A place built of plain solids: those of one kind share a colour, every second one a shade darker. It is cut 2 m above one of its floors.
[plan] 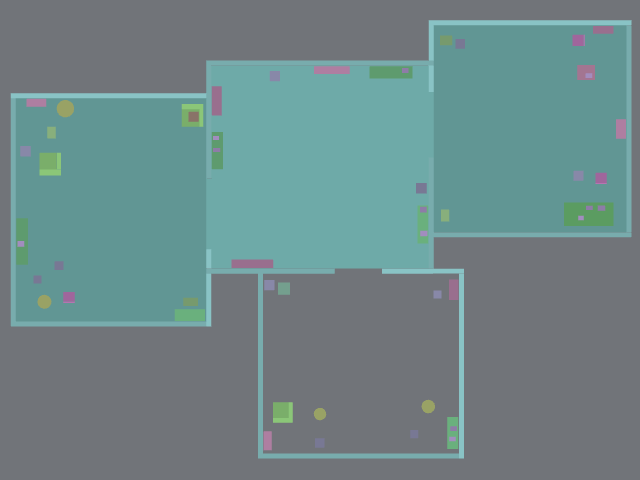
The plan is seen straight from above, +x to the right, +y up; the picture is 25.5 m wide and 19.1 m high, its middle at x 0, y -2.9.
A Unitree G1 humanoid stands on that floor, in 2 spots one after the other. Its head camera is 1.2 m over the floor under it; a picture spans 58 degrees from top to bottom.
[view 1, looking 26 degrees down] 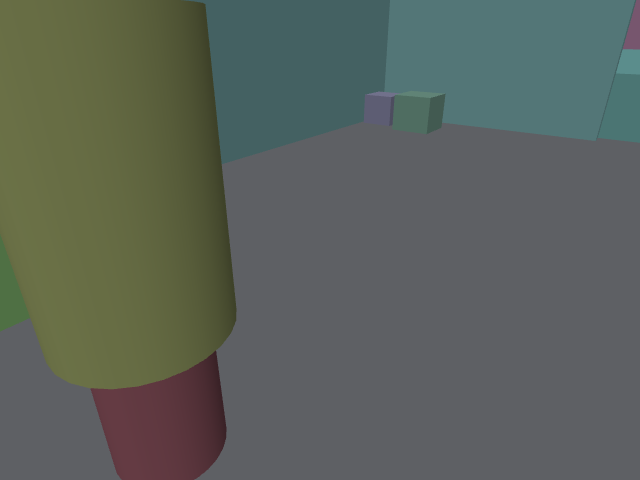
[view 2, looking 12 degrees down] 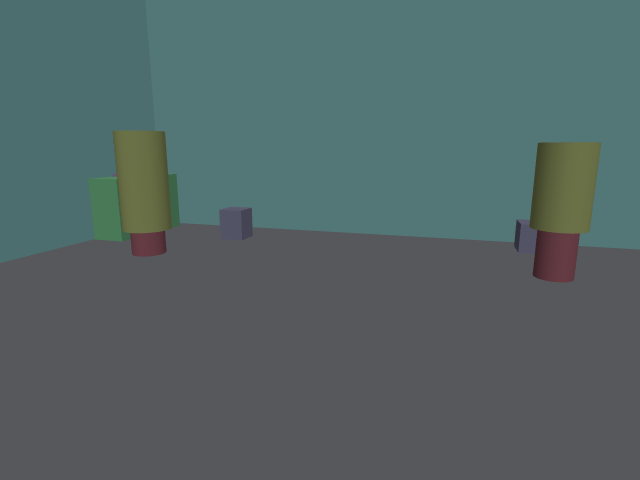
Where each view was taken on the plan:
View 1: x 0.96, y -10.33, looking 126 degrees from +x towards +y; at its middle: ground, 2.74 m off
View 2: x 0.96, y -5.40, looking -73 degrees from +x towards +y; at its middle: ground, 5.77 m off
